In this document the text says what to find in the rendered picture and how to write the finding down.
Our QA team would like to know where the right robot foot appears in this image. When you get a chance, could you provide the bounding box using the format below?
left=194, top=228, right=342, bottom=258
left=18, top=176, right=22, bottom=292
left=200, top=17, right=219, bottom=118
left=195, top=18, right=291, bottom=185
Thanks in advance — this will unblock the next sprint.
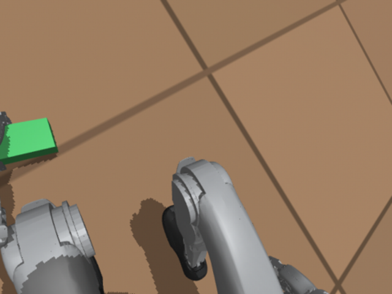
left=162, top=205, right=207, bottom=281

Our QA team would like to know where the left robot foot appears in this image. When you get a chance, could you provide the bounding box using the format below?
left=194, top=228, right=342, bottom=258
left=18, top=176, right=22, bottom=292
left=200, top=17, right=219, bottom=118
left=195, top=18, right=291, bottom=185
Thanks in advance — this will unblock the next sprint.
left=90, top=256, right=105, bottom=294

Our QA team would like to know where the left robot hand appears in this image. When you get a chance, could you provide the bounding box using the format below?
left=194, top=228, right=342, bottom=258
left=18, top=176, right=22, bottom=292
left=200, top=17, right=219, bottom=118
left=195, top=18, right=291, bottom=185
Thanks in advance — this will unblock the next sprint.
left=0, top=111, right=12, bottom=172

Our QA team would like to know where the carton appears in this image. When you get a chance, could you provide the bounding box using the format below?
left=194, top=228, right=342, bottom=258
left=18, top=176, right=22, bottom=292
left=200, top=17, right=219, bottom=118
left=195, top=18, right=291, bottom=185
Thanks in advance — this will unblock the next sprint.
left=0, top=118, right=58, bottom=165

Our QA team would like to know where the right robot hand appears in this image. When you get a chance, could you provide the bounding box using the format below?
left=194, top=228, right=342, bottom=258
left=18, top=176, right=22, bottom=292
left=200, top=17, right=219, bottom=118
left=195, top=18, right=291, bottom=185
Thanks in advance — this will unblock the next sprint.
left=268, top=256, right=317, bottom=294

